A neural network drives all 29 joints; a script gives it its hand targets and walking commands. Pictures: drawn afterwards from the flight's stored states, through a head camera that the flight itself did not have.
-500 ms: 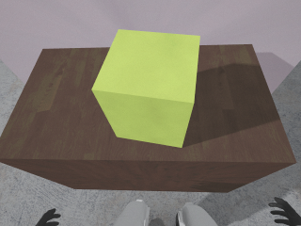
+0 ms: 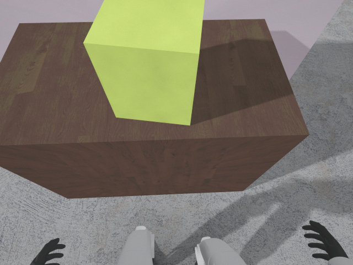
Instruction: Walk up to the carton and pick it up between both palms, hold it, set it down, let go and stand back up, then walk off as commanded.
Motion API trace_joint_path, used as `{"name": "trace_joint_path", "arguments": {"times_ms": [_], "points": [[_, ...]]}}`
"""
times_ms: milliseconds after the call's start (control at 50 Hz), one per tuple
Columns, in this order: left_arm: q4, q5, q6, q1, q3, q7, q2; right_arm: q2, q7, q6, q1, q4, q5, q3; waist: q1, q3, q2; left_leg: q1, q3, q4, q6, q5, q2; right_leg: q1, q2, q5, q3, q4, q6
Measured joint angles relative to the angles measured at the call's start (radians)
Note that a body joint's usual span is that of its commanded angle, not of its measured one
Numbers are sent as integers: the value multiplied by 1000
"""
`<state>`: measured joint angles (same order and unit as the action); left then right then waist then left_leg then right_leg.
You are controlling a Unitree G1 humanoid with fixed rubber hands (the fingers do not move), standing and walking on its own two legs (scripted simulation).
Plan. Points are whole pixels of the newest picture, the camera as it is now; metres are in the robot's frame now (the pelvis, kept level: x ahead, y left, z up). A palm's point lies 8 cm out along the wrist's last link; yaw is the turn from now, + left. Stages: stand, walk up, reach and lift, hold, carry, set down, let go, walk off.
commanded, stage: walk off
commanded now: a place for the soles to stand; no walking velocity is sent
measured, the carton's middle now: (155, 61) +0.57 +0.07 +0.05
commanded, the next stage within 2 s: none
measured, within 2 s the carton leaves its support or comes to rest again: neither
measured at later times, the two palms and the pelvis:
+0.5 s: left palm out of the picture -0.06 +0.31 -0.05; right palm out of the picture +0.03 -0.32 -0.10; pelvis -0.12 -0.01 +0.01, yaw +9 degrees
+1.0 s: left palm out of the picture -0.14 +0.33 -0.10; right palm out of the picture -0.11 -0.30 -0.05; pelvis -0.20 +0.01 +0.02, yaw +2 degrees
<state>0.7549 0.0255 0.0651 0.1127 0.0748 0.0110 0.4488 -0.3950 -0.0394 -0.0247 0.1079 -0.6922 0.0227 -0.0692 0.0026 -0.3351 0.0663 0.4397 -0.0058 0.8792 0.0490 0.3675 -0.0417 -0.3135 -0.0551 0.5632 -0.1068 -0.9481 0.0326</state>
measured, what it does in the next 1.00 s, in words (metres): walks backwards: left foot, then right foot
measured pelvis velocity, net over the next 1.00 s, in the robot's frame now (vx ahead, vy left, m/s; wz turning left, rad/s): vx -0.20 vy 0.01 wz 0.04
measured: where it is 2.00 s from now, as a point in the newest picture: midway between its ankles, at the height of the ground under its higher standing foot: outside the picture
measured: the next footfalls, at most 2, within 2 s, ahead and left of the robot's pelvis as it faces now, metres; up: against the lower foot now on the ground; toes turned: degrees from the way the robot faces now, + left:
left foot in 0.58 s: -0.14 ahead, +0.13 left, +0.00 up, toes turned -1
right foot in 0.96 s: -0.19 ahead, -0.12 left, +0.00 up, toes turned +6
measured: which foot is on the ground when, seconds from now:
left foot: down 0.00-0.02, up 0.04-0.56, down 0.58-1.00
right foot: down 0.00-0.60, up 0.62-0.94, down 0.96-1.00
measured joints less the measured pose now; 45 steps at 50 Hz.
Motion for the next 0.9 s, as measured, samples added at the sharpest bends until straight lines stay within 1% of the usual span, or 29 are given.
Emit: {"name": "trace_joint_path", "arguments": {"times_ms": [20, 40, 60, 80, 100, 120, 140, 160, 200, 280, 380, 420, 460, 500, 540, 560, 580, 600, 620, 640, 660, 680, 700, 720, 740, 780, 820, 900], "points": [[5, 3, -5, -11, 3, -1, -8, -14, 3, -3, -13, -7, -2, -4, 7, -20, -31, 11, -23, 17, 5, -5, -14, 13, -11, -24, 27, 32, 6], [5, 7, -11, -19, 2, -2, -22, -28, 4, -9, -25, -18, -4, -10, 24, -43, -74, 18, -66, 39, -10, 9, -22, 25, -30, -40, 63, 40, 12], [-1, 9, -16, -14, -3, -3, -34, -37, 2, -18, -29, -31, -6, -14, 34, -48, -100, 28, -117, 80, -36, 74, 0, 27, -38, -50, 86, 41, 18], [-6, 10, -19, -2, -10, -5, -42, -40, -3, -26, -27, -44, -7, -16, 26, -37, -108, 39, -162, 146, -46, 155, 46, 16, -36, -56, 87, 36, 23], [-9, 11, -19, 11, -15, -4, -51, -42, -9, -31, -25, -55, -8, -17, 8, -23, -110, 45, -192, 221, -53, 207, 92, 5, -33, -63, 73, 34, 26], [-11, 10, -19, 23, -19, -1, -60, -45, -14, -32, -21, -64, -12, -16, -6, -9, -115, 46, -210, 287, -58, 224, 130, -2, -31, -74, 63, 40, 28], [-10, 9, -18, 30, -20, 2, -70, -50, -16, -32, -14, -72, -17, -15, -11, 4, -124, 45, -218, 343, -60, 227, 158, -4, -28, -87, 60, 52, 29], [-10, 8, -18, 34, -20, 5, -81, -54, -18, -31, -4, -77, -21, -14, -10, 16, -135, 43, -220, 390, -59, 221, 177, -3, -25, -99, 65, 67, 29], [-21, 1, -20, 41, -17, 13, -97, -60, -20, -29, 18, -84, -24, -11, -5, 39, -155, 33, -207, 451, -54, 204, 192, -2, -19, -123, 82, 95, 30], [-61, -13, -41, 51, -14, 26, -115, -65, -14, -33, 49, -79, -17, -6, -3, 60, -175, -10, -180, 486, -51, 167, 193, -5, -5, -162, 109, 128, 27], [-56, -15, -68, 58, -6, 29, -120, -65, 8, -37, 58, -75, -8, -8, -7, 72, -180, -57, -185, 412, -44, 152, 170, -22, 19, -204, 128, 141, 20], [-46, -13, -67, 63, -3, 25, -114, -65, 17, -36, 57, -84, -7, -9, -6, 77, -174, -77, -186, 340, -43, 181, 157, -28, 33, -217, 134, 141, 15], [-30, -9, -64, 65, 2, 18, -109, -68, 25, -36, 61, -99, -8, -11, -4, 85, -173, -98, -183, 255, -50, 208, 140, -31, 46, -229, 145, 143, 5], [-15, -6, -57, 69, 6, 11, -104, -73, 29, -36, 71, -116, -9, -15, -6, 101, -173, -113, -170, 178, -64, 224, 121, -41, 55, -243, 153, 145, -5], [-2, -1, -48, 72, 11, 6, -90, -74, 35, -34, 81, -135, -12, -16, -7, 116, -163, -130, -140, 98, -80, 217, 97, -57, 64, -256, 158, 142, -13], [6, 1, -42, 72, 14, 3, -80, -73, 40, -32, 88, -142, -12, -17, -6, 123, -156, -142, -120, 50, -89, 202, 84, -69, 68, -262, 160, 138, -18], [14, 3, -37, 69, 17, 2, -68, -68, 45, -29, 94, -150, -12, -18, -8, 127, -140, -147, -103, 11, -92, 139, 83, -81, 75, -266, 154, 130, -24], [27, 2, -31, 66, 22, 4, -53, -56, 49, -24, 94, -161, -7, -19, -19, 123, -108, -148, -77, 0, -86, 87, 94, -93, 86, -261, 130, 115, -26], [40, -3, -24, 69, 27, 7, -44, -47, 52, -20, 97, -169, -2, -17, -31, 124, -81, -149, -49, -4, -81, 68, 100, -110, 86, -217, 98, 89, -25], [54, -9, -17, 75, 31, 10, -40, -41, 52, -17, 108, -170, 2, -12, -32, 137, -71, -140, -34, -3, -80, 65, 96, -131, 62, -123, 61, 51, -23], [69, -11, -12, 79, 33, 11, -35, -34, 49, -13, 121, -169, 4, -7, -21, 151, -67, -129, -33, 0, -82, 64, 89, -151, 21, -61, 16, -13, -22], [81, -12, -10, 78, 34, 12, -29, -25, 42, -10, 132, -169, 7, 0, -7, 161, -62, -122, -39, -5, -82, 59, 84, -164, -21, -38, -26, -88, -21], [89, -15, -9, 77, 33, 13, -20, -13, 34, -5, 139, -172, 12, 6, 4, 169, -52, -117, -43, -16, -82, 48, 81, -172, -54, -46, -58, -156, -19], [95, -19, -14, 77, 31, 11, -10, 1, 27, 0, 143, -178, 18, 11, 9, 180, -37, -112, -42, -33, -80, 33, 81, -177, -76, -68, -81, -211, -18], [102, -22, -19, 77, 30, 9, -2, 12, 23, 3, 144, -183, 23, 15, 11, 190, -21, -105, -37, -49, -80, 18, 80, -179, -87, -91, -93, -252, -17], [102, -23, -31, 91, 28, 6, 8, 25, 22, 12, 135, -178, 27, 22, 10, 202, -2, -94, -22, -68, -86, -3, 72, -161, -91, -104, -90, -292, -21], [108, -21, -40, 108, 22, 0, 15, 34, 24, 27, 120, -164, 24, 24, 12, 210, 11, -84, -6, -76, -85, -15, 60, -114, -76, -85, -77, -268, -27], [131, -16, -48, 125, 9, -9, 13, 42, 34, 48, 95, -145, 29, 25, 6, 234, 33, -63, 32, -82, -83, -30, 47, 11, -7, -9, -49, -47, -28]]}}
